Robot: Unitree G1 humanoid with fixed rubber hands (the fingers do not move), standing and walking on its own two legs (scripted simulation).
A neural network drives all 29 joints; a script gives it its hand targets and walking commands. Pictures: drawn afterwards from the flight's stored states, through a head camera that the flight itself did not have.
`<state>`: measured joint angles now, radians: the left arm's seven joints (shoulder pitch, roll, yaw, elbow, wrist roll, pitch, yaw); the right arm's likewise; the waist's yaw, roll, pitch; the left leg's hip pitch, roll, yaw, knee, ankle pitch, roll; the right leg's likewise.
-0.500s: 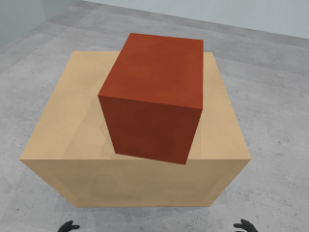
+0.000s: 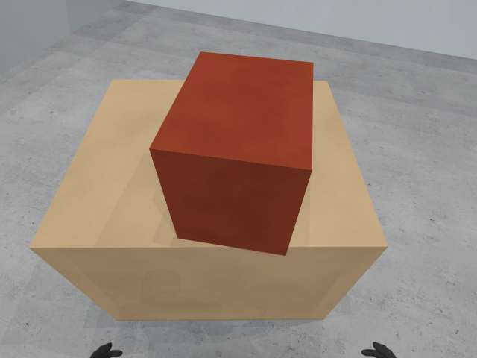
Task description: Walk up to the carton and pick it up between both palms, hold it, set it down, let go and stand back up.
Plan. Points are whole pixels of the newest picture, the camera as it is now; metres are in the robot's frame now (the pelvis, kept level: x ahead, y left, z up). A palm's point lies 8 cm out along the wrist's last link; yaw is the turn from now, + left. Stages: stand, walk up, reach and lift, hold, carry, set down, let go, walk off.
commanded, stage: stand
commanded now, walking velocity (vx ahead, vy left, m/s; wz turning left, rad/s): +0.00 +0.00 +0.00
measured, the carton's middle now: (243, 153) +0.51 +0.00 +0.01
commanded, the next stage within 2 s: walk up in 0.54 s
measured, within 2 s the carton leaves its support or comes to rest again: neither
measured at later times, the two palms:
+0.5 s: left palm out of the picture +0.08 +0.26 -0.10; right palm out of the picture +0.08 -0.26 -0.10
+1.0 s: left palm out of the picture +0.08 +0.29 -0.11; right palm out of the picture +0.08 -0.24 -0.11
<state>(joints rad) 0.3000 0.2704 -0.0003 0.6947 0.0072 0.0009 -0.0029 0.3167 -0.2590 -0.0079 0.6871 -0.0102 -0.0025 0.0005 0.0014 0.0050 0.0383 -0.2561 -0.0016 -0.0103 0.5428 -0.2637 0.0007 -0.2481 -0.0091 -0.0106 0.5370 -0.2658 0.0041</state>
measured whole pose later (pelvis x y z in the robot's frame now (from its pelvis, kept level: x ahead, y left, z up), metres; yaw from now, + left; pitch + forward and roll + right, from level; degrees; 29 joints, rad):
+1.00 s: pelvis +0.03 +0.02 +0.00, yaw +0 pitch +0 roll +0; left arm 0.39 0.28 0.03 0.70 0.03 0.00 0.00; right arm 0.40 -0.26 -0.03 0.71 -0.03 -0.02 0.01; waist 0.00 -0.01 0.02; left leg -0.24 -0.02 0.01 0.57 -0.33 0.03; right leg -0.24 -0.03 0.00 0.58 -0.32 0.00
